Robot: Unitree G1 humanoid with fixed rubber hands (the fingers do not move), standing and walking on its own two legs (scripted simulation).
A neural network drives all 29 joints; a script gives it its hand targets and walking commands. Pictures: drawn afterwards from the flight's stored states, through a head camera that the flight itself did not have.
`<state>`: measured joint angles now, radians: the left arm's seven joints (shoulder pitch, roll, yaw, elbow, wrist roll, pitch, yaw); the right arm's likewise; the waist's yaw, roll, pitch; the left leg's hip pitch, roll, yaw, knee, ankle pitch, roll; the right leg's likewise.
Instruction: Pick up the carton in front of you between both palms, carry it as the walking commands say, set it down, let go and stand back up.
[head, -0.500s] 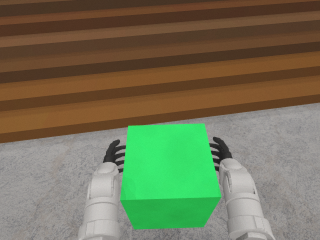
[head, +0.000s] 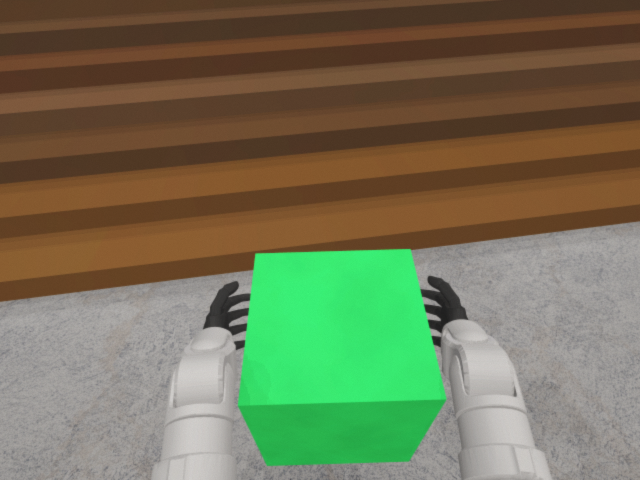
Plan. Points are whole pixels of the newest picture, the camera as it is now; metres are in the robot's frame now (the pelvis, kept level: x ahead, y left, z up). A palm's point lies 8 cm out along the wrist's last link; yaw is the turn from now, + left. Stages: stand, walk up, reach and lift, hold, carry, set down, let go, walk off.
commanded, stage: hold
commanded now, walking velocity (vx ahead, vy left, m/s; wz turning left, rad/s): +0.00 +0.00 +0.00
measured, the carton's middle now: (335, 362) +0.28 +0.00 -0.03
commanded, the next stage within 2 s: carry in 0.94 s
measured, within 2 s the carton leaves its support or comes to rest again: neither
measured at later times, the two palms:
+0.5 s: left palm (217, 340) +0.28 +0.15 +0.05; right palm (453, 333) +0.28 -0.15 +0.05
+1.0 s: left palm (218, 338) +0.28 +0.15 +0.05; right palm (452, 330) +0.28 -0.15 +0.05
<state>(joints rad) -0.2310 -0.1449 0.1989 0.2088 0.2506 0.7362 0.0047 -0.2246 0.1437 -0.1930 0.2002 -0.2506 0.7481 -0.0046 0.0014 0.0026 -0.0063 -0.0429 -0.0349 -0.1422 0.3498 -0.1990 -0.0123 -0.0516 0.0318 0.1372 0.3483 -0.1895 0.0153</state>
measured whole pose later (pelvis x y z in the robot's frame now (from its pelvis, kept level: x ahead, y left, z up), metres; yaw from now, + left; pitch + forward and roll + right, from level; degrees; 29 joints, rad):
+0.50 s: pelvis -0.01 +0.00 +0.00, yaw +0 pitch -7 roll +0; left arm -0.29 -0.16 0.25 0.25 0.28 0.75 -0.01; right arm -0.29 0.16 -0.24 0.24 -0.28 0.76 0.01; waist 0.00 0.00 0.02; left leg -0.05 -0.04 -0.14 0.38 -0.20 -0.01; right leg -0.06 0.03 0.13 0.37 -0.19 0.02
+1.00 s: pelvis +0.00 +0.00 +0.00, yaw +0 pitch -4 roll +0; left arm -0.24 -0.15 0.20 0.20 0.26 0.77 0.00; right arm -0.23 0.15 -0.19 0.19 -0.26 0.78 0.00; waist 0.00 0.00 -0.05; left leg -0.13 -0.03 -0.11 0.44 -0.28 -0.01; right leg -0.14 0.02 0.10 0.44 -0.26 0.01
